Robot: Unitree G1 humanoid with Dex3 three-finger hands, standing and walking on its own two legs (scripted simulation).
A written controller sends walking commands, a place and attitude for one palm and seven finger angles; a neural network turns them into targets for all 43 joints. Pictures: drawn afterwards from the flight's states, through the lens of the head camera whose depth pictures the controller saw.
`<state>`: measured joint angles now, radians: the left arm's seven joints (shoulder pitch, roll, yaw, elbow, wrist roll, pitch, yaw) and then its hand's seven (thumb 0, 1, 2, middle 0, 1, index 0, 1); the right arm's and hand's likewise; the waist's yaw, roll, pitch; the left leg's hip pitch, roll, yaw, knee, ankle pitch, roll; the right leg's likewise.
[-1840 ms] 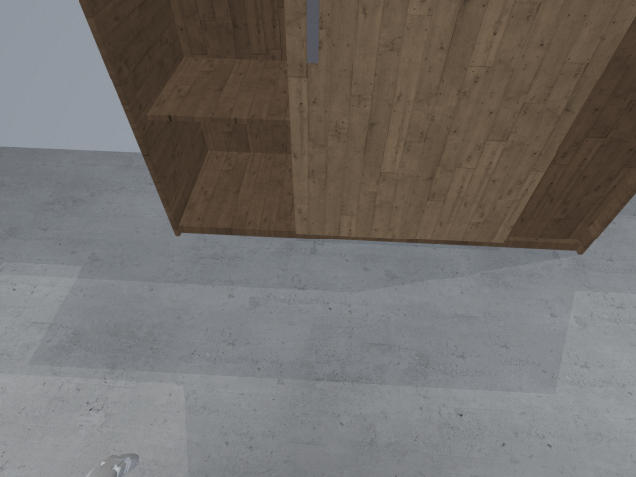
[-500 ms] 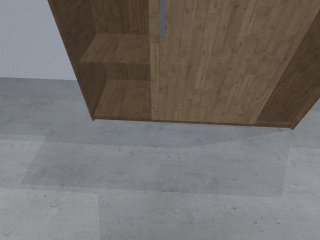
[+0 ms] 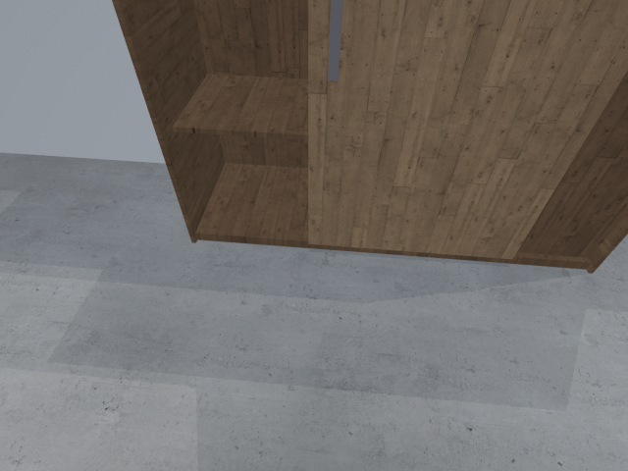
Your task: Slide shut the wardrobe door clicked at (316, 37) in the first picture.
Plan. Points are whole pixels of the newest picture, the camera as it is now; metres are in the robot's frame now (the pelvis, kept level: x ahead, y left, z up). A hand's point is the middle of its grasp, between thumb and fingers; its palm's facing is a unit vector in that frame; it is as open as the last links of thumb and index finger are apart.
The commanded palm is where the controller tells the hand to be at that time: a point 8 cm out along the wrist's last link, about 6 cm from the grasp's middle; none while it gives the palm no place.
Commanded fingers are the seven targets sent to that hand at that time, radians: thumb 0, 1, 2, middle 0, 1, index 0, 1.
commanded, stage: walk to a spot facing it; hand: right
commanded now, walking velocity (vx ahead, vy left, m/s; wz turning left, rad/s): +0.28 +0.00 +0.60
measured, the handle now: (336, 11) +1.08 -0.01 +0.18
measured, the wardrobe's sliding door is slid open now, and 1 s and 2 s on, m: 0.50 0.50 0.50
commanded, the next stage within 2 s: none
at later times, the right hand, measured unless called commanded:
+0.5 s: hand out of the picture +0.11 -0.20 -0.17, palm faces -0.14 +0.98 -0.17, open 7.3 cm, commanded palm none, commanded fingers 0.00 -0.90 -0.90 0.20 0.30 0.20 0.30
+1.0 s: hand (386, 285) +0.50 -0.13 -0.15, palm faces -0.57 +0.79 -0.21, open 7.3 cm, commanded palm none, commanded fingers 0.00 -0.90 -0.90 0.20 0.30 0.20 0.30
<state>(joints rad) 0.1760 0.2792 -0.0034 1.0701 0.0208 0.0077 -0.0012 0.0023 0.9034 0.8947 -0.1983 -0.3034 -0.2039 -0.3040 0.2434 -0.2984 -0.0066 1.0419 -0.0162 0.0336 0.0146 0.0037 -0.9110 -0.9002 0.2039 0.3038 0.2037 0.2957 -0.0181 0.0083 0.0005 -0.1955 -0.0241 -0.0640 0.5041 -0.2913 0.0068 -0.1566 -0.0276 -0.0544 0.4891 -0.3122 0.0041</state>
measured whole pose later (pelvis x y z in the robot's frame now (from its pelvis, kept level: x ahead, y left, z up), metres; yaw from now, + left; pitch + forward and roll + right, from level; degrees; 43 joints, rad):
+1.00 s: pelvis +0.27 -0.04 +0.00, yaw +34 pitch -1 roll +0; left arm 0.35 0.21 0.05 1.01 0.03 -0.01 0.02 0.00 0.91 0.89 -0.20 -0.30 -0.20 -0.30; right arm 0.10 -0.23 -0.08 0.87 -0.03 0.07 0.03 0.00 -0.92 -0.90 0.20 0.30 0.20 0.29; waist 0.06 0.02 0.08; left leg -0.49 0.08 0.08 0.87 -0.31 -0.05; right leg -0.17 -0.11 -0.37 0.52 -0.32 -0.04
